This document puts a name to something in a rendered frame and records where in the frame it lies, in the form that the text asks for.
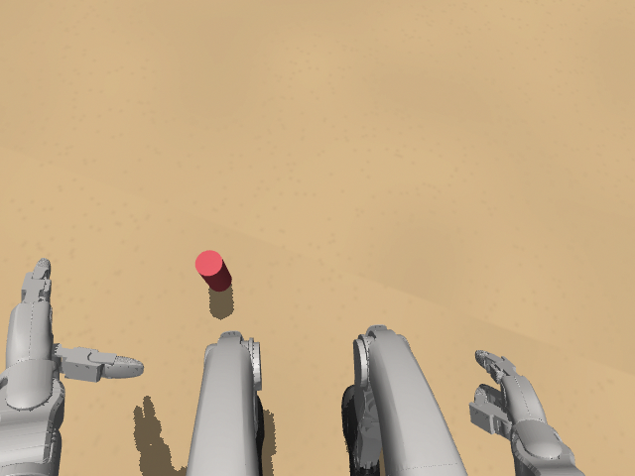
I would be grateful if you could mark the right robot foot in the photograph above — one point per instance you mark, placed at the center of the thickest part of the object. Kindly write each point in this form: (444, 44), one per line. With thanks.
(350, 424)

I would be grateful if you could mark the left robot hand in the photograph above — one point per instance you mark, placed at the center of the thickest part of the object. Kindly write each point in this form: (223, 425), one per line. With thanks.
(30, 336)

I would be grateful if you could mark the right robot hand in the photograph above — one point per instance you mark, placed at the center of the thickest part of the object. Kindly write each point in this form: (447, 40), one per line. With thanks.
(495, 411)

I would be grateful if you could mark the can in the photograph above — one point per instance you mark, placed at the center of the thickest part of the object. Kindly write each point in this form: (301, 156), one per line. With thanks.
(211, 267)

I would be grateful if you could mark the right robot arm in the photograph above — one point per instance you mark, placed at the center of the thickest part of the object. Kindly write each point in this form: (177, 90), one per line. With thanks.
(538, 450)

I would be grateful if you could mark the left robot arm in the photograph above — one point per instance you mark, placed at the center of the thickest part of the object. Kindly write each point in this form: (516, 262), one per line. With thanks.
(31, 413)

